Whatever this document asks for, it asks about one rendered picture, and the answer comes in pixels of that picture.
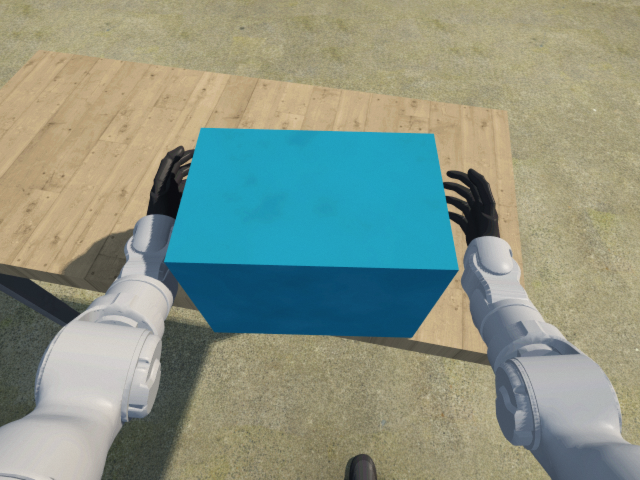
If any carton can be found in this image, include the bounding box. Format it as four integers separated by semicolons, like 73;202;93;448
164;128;459;338

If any robot right hand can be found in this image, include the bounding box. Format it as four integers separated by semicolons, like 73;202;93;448
443;168;500;246

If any right robot forearm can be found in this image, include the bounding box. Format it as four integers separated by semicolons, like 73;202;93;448
461;236;622;433

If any left robot forearm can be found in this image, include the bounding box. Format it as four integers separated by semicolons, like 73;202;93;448
34;214;178;405

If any right robot upper arm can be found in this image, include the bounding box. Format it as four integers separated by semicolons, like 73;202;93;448
495;354;640;480

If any robot right foot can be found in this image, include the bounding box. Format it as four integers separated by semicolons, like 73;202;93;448
349;454;377;480

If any left robot upper arm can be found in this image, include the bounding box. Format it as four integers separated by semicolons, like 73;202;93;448
0;320;162;480

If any table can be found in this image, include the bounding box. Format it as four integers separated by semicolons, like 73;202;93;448
0;50;525;366

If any robot left hand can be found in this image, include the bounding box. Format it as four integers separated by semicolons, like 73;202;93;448
146;146;195;220

